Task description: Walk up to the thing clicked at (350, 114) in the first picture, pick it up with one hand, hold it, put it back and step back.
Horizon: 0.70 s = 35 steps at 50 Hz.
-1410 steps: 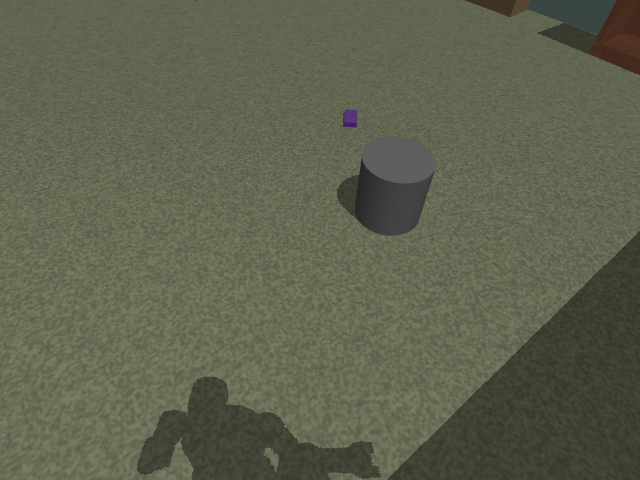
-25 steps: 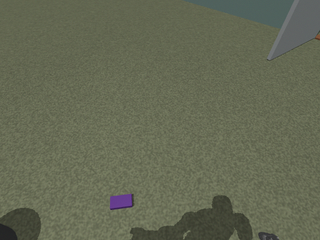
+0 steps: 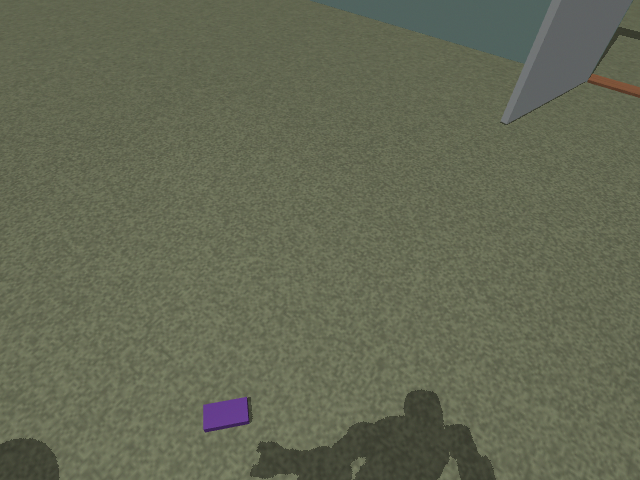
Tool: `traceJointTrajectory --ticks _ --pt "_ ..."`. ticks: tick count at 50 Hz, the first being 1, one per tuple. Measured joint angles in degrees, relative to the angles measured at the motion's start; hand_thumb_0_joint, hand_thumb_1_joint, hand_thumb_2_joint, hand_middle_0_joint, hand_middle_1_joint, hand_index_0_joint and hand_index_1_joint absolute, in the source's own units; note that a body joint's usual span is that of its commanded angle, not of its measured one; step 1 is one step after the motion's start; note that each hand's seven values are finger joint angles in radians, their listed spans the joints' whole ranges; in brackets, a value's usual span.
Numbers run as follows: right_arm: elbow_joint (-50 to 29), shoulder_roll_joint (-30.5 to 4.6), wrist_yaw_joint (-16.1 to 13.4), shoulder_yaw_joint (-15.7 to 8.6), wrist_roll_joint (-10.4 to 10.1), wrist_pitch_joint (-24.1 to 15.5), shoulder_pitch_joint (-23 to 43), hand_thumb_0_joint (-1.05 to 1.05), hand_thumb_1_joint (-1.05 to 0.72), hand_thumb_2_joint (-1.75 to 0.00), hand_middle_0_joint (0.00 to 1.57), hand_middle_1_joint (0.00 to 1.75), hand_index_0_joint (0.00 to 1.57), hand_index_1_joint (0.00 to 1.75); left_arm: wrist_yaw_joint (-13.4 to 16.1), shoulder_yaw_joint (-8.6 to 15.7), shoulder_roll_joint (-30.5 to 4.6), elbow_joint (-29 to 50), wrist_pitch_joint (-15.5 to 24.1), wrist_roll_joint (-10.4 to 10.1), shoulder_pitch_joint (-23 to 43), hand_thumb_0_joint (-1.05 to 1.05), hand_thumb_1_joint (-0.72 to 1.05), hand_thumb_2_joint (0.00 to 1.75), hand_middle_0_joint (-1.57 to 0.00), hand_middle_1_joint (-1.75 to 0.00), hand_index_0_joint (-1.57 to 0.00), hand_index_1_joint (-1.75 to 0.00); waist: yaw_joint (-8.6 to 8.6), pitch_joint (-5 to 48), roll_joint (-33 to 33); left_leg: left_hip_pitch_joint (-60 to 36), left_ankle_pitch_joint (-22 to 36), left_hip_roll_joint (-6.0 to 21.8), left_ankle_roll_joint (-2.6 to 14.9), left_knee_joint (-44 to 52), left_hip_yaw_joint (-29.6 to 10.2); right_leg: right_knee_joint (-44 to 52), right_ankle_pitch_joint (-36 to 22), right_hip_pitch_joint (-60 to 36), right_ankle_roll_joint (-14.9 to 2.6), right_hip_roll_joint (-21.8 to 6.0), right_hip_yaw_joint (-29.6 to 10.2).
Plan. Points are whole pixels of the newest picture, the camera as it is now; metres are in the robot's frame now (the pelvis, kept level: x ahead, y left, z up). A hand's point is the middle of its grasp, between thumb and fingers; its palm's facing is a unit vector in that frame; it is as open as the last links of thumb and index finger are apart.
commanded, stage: walk up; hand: left
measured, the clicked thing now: (226, 414) +0.43 +0.26 -0.77
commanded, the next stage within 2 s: stand in 0.40 s
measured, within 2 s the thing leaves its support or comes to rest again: neither
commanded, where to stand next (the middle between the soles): +0.04 -0.01 m, yaw +0 degrees
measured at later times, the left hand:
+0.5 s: hand out of the picture +0.08 +0.25 -0.16, palm faces -0.02 -0.94 -0.34, open 7.4 cm
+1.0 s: hand out of the picture +0.08 +0.25 -0.16, palm faces -0.02 -0.94 -0.34, open 7.4 cm
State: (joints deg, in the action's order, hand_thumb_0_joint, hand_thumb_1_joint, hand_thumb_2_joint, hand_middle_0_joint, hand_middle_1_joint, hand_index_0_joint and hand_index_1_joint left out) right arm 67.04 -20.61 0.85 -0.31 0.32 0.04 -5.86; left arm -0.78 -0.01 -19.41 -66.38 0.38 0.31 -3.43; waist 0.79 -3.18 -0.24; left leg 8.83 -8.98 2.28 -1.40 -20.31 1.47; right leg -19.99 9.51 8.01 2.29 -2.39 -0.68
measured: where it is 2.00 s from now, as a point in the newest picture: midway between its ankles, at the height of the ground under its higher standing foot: outside the picture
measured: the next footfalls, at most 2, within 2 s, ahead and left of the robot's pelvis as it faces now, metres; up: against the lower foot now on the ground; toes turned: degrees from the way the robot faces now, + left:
none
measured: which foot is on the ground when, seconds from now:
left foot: down 0.00-1.00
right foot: down 0.00-1.00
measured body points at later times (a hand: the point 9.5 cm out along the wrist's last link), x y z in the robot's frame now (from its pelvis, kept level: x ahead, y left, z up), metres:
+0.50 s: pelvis +0.01 +0.00 +0.00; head +0.02 +0.00 +0.45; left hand +0.08 +0.30 -0.13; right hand +0.10 -0.30 -0.13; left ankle +0.02 +0.13 -0.75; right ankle +0.02 -0.15 -0.75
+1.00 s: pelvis +0.01 +0.00 +0.00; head +0.02 +0.00 +0.45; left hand +0.08 +0.30 -0.13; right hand +0.10 -0.30 -0.13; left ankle +0.02 +0.14 -0.75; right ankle +0.02 -0.15 -0.75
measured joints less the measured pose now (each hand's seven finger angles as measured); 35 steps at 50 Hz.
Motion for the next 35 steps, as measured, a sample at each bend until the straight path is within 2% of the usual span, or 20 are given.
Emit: traceJointTrajectory --ticks 20,35 --pt "-1.2 0.4 0.0 -0.1 -0.2 -0.1 1.6 0.01 -0.9 -0.9 0.2 0.3 0.2 0.3 0.2 0.1 -0.1 -0.9 -0.2 0.0 -1.5 0.0 0.91 0.9 -0.21 -0.3 -0.2 -0.3 -0.95 0.1 1.2 -0.5 -0.5 -0.2 0.08 0.3 0.0 0.3 0.6 -0.6 0.15 -0.2 0.1" --pt "-1.7 0.1 -0.1 0.0 0.2 -0.3 1.8 0.01 -0.9 -0.9 0.2 0.3 0.2 0.3 0.2 0.0 -0.5 0.6 0.0 0.3 -2.0 0.0 0.91 0.9 -0.21 -0.3 -0.2 -0.3 -0.87 0.2 0.3 -0.6 -0.3 -0.1 -0.13 1.0 -0.4 1.5 0.2 -1.0 0.04 -0.1 0.5"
